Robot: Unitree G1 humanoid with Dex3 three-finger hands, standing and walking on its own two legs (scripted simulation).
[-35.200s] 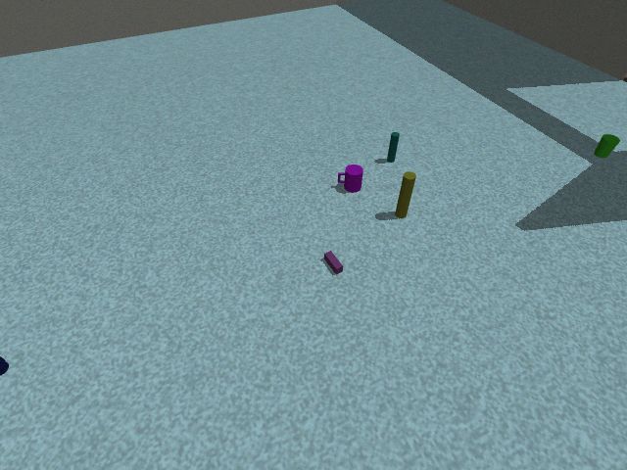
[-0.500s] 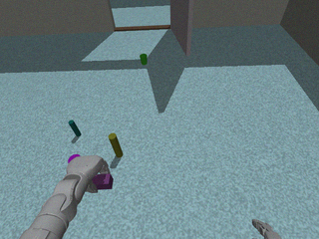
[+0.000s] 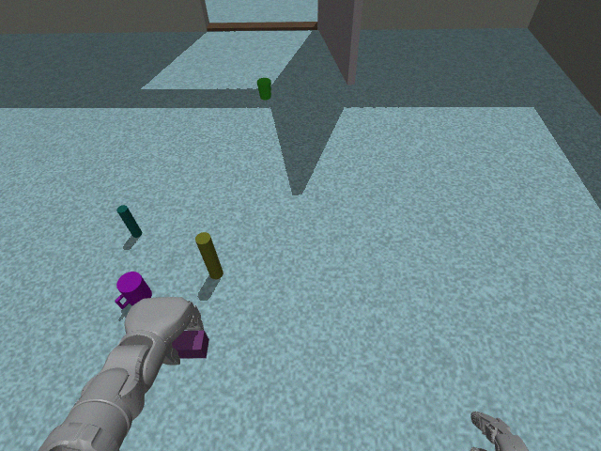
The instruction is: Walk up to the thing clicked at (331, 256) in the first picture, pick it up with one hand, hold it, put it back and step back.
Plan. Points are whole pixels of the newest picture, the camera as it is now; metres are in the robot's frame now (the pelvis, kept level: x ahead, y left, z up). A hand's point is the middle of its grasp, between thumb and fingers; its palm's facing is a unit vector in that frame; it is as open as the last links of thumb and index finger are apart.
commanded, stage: crouch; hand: left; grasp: from above
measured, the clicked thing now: (176, 344) +0.31 +0.22 -0.11
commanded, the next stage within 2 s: lower in 1.62 s
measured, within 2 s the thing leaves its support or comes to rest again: neither
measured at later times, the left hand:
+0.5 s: hand (198, 362) +0.35 +0.24 -0.31, palm faces -0.42 +0.05 -0.91, open 6.3 cm
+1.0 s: hand (215, 376) +0.38 +0.25 -0.50, palm faces -0.44 +0.00 -0.90, open 6.3 cm
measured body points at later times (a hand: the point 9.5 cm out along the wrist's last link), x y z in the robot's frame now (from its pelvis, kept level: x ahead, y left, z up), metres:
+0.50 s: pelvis -0.06 +0.01 -0.20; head +0.10 +0.02 +0.22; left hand +0.37 +0.24 -0.26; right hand -0.01 -0.28 -0.32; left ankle +0.02 +0.12 -0.73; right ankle +0.01 -0.13 -0.73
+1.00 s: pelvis -0.07 +0.00 -0.34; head +0.16 +0.04 +0.05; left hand +0.40 +0.25 -0.45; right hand -0.01 -0.28 -0.46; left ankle +0.01 +0.12 -0.73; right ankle +0.01 -0.13 -0.73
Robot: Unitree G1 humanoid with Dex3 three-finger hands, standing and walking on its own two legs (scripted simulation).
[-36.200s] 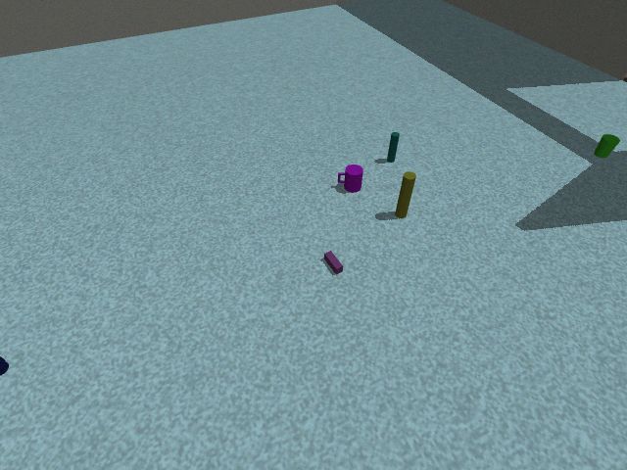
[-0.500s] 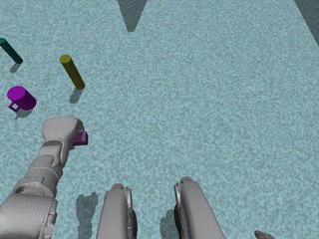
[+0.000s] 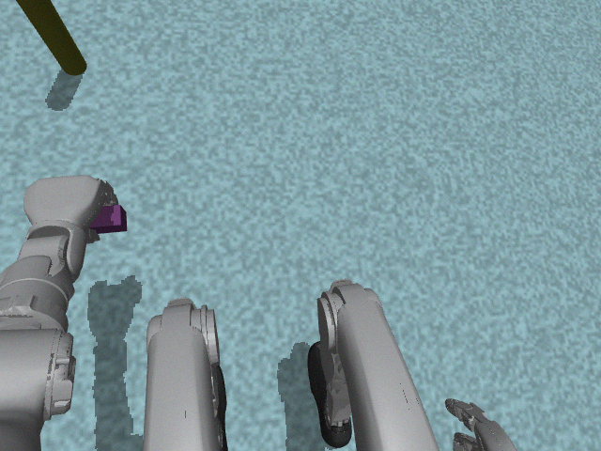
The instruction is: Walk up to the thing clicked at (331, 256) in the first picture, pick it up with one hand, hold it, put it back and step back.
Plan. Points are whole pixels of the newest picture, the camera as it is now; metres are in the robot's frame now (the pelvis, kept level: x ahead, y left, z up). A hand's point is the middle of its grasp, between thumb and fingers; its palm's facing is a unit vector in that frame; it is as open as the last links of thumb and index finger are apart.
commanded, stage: crouch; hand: left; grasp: from above
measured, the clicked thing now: (89, 221) +0.45 +0.28 -0.19
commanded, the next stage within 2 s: lower in 0.62 s
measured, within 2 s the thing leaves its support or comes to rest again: neither
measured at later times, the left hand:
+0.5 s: hand (99, 234) +0.44 +0.28 -0.23, palm faces -0.46 -0.03 -0.89, open 6.2 cm
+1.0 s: hand (106, 240) +0.44 +0.28 -0.28, palm faces -0.48 -0.05 -0.88, open 6.2 cm
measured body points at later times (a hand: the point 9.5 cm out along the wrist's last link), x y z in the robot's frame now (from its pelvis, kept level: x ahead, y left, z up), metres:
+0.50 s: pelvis -0.01 +0.00 -0.07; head +0.23 +0.05 +0.31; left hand +0.46 +0.27 -0.18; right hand +0.03 -0.28 -0.18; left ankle +0.08 +0.12 -0.39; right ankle +0.09 -0.13 -0.39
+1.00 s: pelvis +0.00 +0.00 -0.10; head +0.24 +0.06 +0.27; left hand +0.46 +0.28 -0.23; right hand +0.04 -0.28 -0.20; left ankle +0.08 +0.12 -0.39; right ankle +0.09 -0.13 -0.39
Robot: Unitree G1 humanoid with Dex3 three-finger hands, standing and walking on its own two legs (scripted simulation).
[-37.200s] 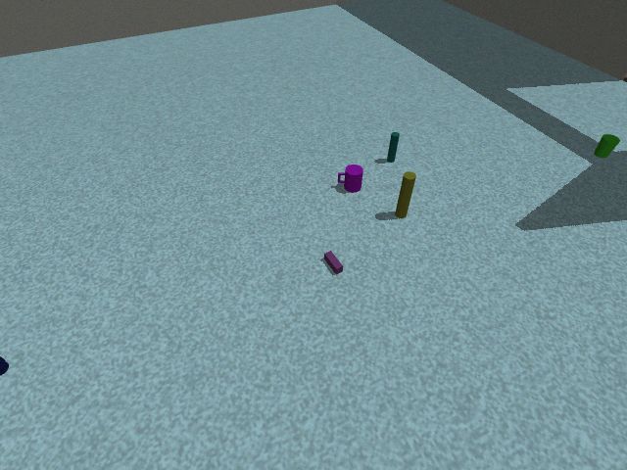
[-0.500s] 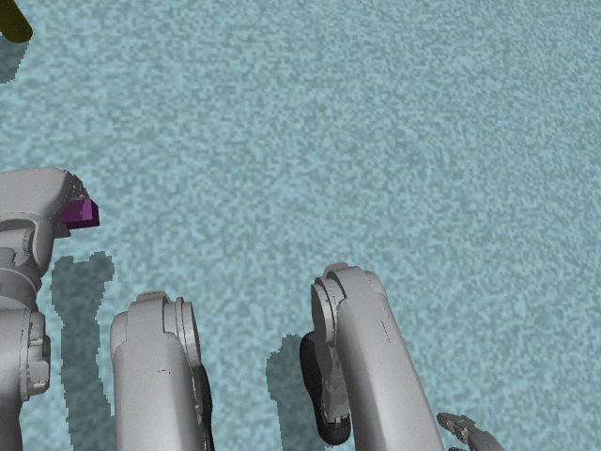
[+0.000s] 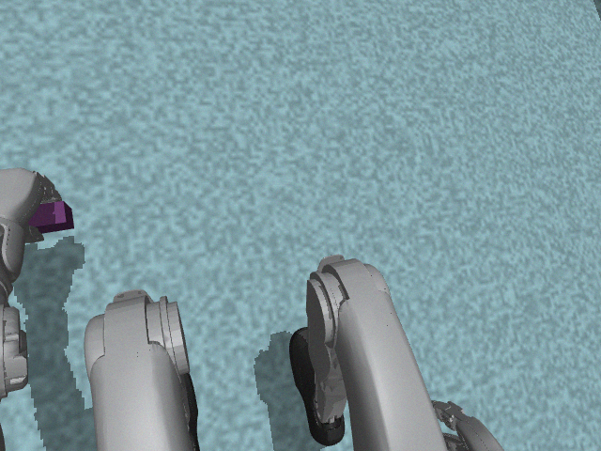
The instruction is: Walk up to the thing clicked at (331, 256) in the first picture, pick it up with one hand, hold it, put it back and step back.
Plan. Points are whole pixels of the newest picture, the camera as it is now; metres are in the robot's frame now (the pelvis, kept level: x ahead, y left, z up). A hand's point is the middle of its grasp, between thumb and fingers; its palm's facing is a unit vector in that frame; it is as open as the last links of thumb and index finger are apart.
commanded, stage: lower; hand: left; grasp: from above
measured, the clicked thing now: (30, 220) +0.44 +0.31 -0.22
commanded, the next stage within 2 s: rest in 0.04 s
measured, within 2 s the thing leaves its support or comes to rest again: rests again in 1.08 s
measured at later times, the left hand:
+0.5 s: hand (37, 227) +0.44 +0.31 -0.23, palm faces -0.46 -0.11 -0.88, open 6.2 cm
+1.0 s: hand (43, 229) +0.44 +0.31 -0.26, palm faces -0.45 -0.12 -0.88, open 6.2 cm
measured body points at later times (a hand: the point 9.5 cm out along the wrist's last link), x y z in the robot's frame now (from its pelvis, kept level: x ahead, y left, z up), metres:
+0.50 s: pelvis +0.00 +0.00 -0.03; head +0.26 +0.09 +0.33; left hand +0.46 +0.31 -0.18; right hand +0.04 -0.27 -0.11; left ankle +0.08 +0.13 -0.29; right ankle +0.10 -0.12 -0.29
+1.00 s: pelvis +0.00 +0.01 -0.03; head +0.26 +0.11 +0.32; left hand +0.46 +0.32 -0.21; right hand +0.05 -0.26 -0.10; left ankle +0.08 +0.13 -0.29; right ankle +0.10 -0.12 -0.29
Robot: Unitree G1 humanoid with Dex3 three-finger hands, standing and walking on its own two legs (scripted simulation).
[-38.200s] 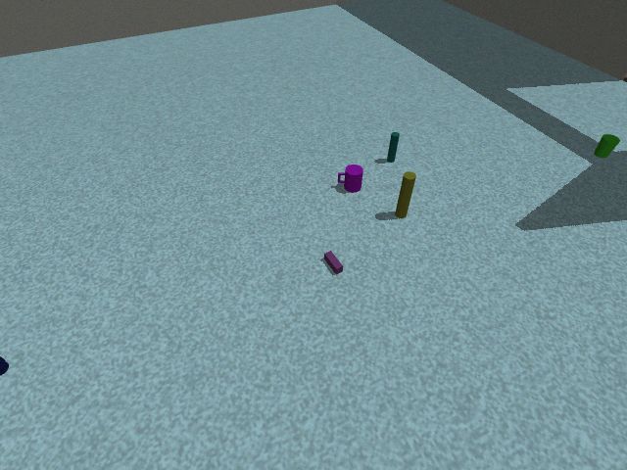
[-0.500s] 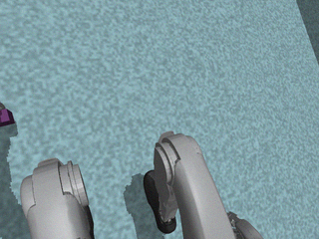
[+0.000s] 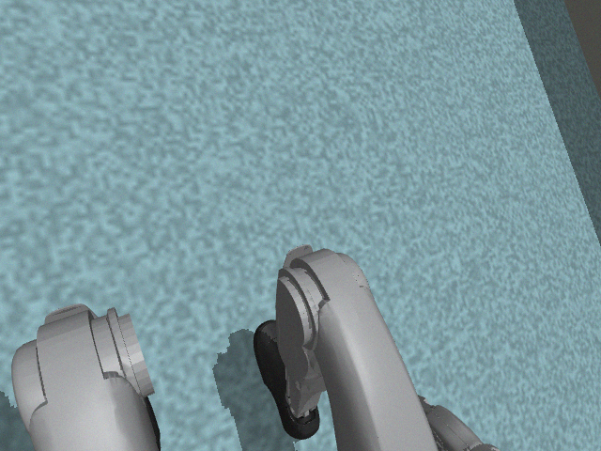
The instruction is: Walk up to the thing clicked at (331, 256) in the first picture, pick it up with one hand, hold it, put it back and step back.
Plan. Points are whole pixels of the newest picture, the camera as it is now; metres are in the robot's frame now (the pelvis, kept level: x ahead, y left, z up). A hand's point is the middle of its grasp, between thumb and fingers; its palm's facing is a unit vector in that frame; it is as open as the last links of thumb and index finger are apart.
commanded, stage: rest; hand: left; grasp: from above
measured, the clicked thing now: out of the picture +0.42 +0.35 -0.26
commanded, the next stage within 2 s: open in 0.48 s
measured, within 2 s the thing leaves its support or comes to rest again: rests again in 0.08 s
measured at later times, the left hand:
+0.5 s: hand out of the picture +0.41 +0.33 -0.24, palm faces -0.44 -0.15 -0.89, open 6.2 cm
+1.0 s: hand out of the picture +0.41 +0.33 -0.24, palm faces -0.43 -0.14 -0.89, open 9.4 cm
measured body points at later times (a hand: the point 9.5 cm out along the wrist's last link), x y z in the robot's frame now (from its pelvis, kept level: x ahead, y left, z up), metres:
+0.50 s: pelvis +0.00 +0.00 +0.00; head +0.25 +0.13 +0.35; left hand +0.43 +0.34 -0.19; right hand +0.06 -0.25 -0.06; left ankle +0.06 +0.13 -0.26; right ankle +0.11 -0.12 -0.26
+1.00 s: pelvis -0.01 +0.00 +0.00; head +0.25 +0.14 +0.35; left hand +0.43 +0.34 -0.19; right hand +0.07 -0.25 -0.06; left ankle +0.06 +0.13 -0.26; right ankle +0.11 -0.12 -0.26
